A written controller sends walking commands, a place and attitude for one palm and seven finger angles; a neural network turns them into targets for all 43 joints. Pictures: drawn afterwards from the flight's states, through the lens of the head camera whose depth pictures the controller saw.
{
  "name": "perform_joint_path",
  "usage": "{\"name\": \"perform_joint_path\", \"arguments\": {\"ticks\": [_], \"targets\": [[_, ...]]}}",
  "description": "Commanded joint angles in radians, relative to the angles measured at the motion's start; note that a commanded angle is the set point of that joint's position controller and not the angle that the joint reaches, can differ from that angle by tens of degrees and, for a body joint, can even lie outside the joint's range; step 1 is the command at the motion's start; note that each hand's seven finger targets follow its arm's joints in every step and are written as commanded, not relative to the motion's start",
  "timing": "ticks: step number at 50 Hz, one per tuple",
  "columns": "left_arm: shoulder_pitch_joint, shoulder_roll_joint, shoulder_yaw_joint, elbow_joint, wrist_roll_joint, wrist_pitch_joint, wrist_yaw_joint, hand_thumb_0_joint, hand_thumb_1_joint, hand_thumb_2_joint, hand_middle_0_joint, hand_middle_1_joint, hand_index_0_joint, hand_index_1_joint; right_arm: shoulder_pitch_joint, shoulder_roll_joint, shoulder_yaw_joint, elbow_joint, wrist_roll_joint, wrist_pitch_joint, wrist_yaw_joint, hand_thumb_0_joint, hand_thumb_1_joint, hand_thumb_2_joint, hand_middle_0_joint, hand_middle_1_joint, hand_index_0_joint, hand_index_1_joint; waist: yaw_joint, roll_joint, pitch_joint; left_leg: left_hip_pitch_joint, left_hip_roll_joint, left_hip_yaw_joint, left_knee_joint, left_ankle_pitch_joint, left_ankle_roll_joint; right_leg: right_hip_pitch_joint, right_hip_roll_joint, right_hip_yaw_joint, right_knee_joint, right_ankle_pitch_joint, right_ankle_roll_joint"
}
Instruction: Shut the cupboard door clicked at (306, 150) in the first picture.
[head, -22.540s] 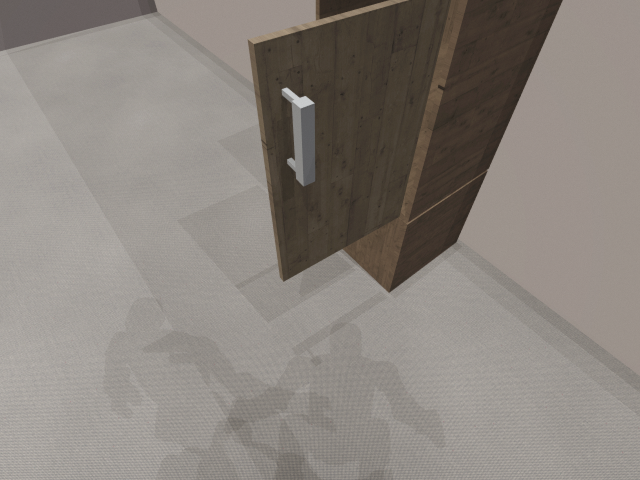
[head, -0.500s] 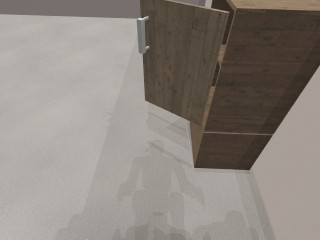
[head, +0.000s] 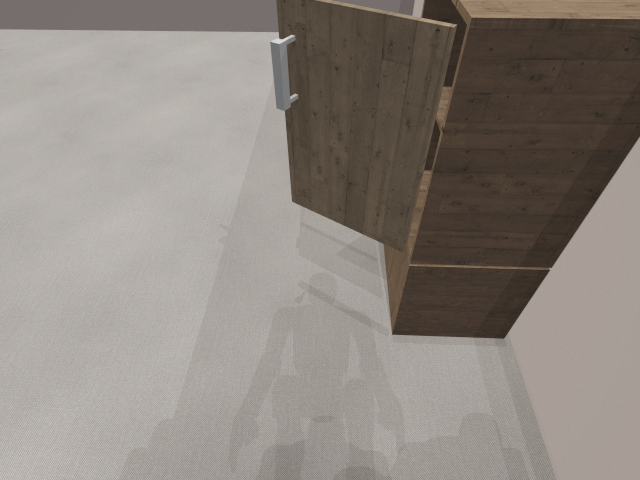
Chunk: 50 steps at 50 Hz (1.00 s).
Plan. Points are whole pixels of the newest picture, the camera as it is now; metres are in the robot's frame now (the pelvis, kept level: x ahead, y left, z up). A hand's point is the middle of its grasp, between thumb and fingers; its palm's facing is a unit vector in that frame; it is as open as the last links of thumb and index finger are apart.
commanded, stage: let the arm hang, fingers relaxed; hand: left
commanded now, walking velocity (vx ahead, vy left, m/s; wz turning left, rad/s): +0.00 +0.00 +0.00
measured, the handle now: (287, 73) +0.95 +0.13 +0.09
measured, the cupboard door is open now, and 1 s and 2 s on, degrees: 58 58 58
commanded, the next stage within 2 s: look to check the result in 0.32 s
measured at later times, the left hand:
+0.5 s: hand out of the picture +0.01 +0.17 -0.18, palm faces +0.03 -0.98 -0.20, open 7.3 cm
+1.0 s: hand out of the picture +0.02 +0.18 -0.17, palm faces +0.03 -0.98 -0.21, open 7.4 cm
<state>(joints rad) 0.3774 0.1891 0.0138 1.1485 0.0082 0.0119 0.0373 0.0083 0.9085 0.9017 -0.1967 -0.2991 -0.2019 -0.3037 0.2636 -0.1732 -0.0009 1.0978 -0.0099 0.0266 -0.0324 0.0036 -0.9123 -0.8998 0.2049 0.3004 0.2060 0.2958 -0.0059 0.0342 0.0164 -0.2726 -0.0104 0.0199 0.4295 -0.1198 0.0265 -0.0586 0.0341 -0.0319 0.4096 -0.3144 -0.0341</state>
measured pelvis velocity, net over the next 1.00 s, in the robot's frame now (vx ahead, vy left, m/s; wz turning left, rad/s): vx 0.03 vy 0.00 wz -0.01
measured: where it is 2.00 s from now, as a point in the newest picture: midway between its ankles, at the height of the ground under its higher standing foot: outside the picture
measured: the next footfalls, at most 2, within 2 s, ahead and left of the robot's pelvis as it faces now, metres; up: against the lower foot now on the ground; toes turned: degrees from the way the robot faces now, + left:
right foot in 1.78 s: +0.11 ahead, -0.13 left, +0.00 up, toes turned +24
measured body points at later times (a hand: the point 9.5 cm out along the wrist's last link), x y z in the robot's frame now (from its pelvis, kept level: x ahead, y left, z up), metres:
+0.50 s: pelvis +0.02 -0.01 +0.00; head +0.03 +0.00 +0.45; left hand +0.01 +0.22 -0.16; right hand +0.01 -0.23 -0.16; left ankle +0.07 +0.10 -0.74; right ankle -0.06 -0.10 -0.74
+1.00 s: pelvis +0.03 +0.00 +0.00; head +0.03 +0.00 +0.45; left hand +0.02 +0.23 -0.16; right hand +0.05 -0.24 -0.15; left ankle +0.07 +0.10 -0.74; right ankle -0.06 -0.10 -0.74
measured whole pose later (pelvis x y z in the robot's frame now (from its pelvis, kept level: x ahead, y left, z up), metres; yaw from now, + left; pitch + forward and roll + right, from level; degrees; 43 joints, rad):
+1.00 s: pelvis +0.03 +0.00 +0.00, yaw -1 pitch -2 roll +0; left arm 0.30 0.17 0.01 1.14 0.01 0.00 0.04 0.01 0.90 0.90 -0.20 -0.30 -0.20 -0.30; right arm 0.22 -0.19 0.00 1.13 -0.01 0.01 -0.04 0.00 -0.90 -0.90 0.20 0.30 0.20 0.30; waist 0.00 -0.01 0.04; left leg -0.22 -0.02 0.03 0.40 -0.15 0.02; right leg 0.01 0.03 -0.02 0.35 -0.32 -0.03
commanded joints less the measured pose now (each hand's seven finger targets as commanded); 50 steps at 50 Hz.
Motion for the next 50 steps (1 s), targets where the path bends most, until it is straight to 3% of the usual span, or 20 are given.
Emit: {"name": "perform_joint_path", "arguments": {"ticks": [1, 12, 14, 24, 31, 50], "targets": [[0.041, 0.077, 0.006, -0.028, 0.002, -0.019, 0.001, 0.000, 0.900, 0.900, -0.200, -0.300, -0.200, -0.300, 0.049, -0.106, -0.019, -0.016, -0.004, -0.013, -0.003, 0.000, -0.900, -0.900, 0.200, 0.300, 0.200, 0.300, -0.008, -0.061, 0.122, 0.088, 0.104, -0.105, -0.075, -0.044, 0.010, -0.226, -0.120, 0.109, -0.140, -0.009, -0.023], [0.013, 0.065, 0.010, -0.032, -0.001, -0.024, 0.004, 0.000, 0.900, 0.900, -0.200, -0.300, -0.200, -0.300, 0.037, -0.085, -0.010, -0.002, -0.006, -0.025, -0.006, 0.000, -0.900, -0.900, 0.200, 0.300, 0.200, 0.300, 0.000, -0.006, 0.074, 0.089, 0.102, -0.098, -0.061, 0.075, 0.005, -0.135, -0.129, 0.102, -0.128, 0.130, -0.012], [0.007, 0.066, 0.012, -0.035, 0.000, -0.025, 0.006, 0.000, 0.900, 0.900, -0.200, -0.300, -0.200, -0.300, 0.042, -0.087, -0.010, -0.003, -0.005, -0.028, -0.008, 0.000, -0.900, -0.900, 0.200, 0.300, 0.200, 0.300, 0.000, -0.023, 0.066, 0.088, 0.105, -0.095, -0.048, 0.115, 0.007, -0.115, -0.131, 0.097, -0.123, 0.186, -0.008], [0.015, 0.063, 0.014, -0.031, -0.001, -0.026, 0.009, 0.000, 0.900, 0.900, -0.200, -0.300, -0.200, -0.300, 0.053, -0.093, -0.014, 0.002, -0.003, -0.029, -0.013, 0.000, -0.900, -0.900, 0.200, 0.300, 0.200, 0.300, -0.003, -0.034, 0.035, 0.123, 0.109, -0.091, -0.033, 0.154, 0.011, -0.089, -0.129, 0.089, -0.119, 0.235, -0.008], [0.025, 0.063, 0.014, -0.027, -0.001, -0.025, 0.011, 0.000, 0.900, 0.900, -0.200, -0.300, -0.200, -0.300, 0.047, -0.098, -0.016, 0.004, -0.002, -0.028, -0.013, 0.000, -0.900, -0.900, 0.200, 0.300, 0.200, 0.300, -0.002, -0.056, 0.052, 0.136, 0.111, -0.087, -0.038, 0.150, 0.015, -0.097, -0.128, 0.087, -0.123, 0.234, -0.005], [-0.008, 0.100, 0.016, -0.029, 0.002, -0.026, 0.004, 0.000, 0.900, 0.900, -0.200, -0.300, -0.200, -0.300, -0.005, -0.142, -0.019, -0.003, -0.002, -0.029, -0.011, 0.000, -0.900, -0.900, 0.200, 0.300, 0.200, 0.300, -0.003, -0.024, 0.073, 0.151, 0.114, -0.100, -0.071, 0.105, 0.012, -0.110, -0.130, 0.100, -0.148, 0.163, -0.009]]}}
